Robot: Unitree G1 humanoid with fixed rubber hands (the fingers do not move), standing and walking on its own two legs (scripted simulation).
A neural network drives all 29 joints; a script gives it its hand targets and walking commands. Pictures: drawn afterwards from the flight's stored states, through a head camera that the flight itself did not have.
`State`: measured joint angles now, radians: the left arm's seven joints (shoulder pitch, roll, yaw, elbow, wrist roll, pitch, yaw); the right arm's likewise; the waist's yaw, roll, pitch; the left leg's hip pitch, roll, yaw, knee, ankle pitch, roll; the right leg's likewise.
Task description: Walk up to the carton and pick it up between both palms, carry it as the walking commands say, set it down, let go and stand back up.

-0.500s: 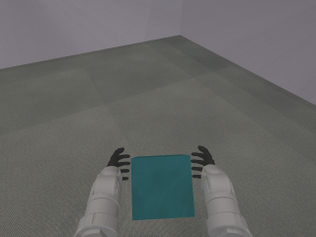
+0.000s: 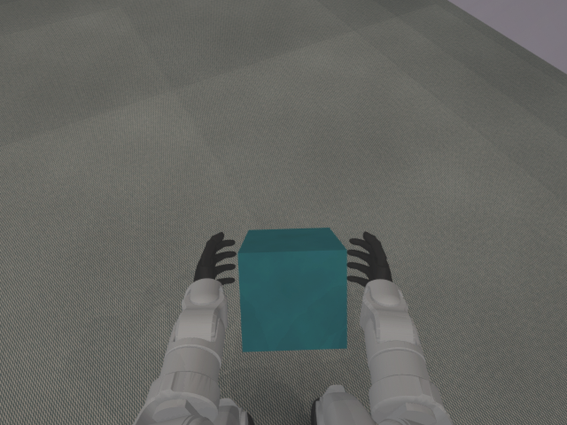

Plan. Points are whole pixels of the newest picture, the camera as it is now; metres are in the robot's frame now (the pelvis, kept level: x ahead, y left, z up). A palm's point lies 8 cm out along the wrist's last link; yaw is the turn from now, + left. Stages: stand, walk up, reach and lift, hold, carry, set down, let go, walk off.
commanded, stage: set down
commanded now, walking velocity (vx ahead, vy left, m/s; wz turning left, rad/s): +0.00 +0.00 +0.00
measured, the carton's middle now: (291, 281) +0.38 -0.04 -0.16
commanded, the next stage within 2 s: none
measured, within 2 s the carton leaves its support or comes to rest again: neither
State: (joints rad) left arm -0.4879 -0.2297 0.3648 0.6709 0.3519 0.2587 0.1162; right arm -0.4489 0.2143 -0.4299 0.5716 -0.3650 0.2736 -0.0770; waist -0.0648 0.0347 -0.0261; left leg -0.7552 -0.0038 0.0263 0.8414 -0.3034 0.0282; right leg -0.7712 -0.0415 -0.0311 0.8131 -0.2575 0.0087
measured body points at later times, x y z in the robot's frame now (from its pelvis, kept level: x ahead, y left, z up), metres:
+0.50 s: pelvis +0.00 +0.00 -0.08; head +0.12 +0.00 +0.36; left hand +0.38 +0.10 -0.13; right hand +0.36 -0.16 -0.13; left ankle +0.06 +0.11 -0.69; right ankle +0.08 -0.13 -0.69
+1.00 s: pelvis -0.01 +0.00 -0.13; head +0.18 +0.00 +0.28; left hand +0.39 +0.10 -0.21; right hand +0.38 -0.16 -0.21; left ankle +0.06 +0.11 -0.69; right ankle +0.08 -0.13 -0.69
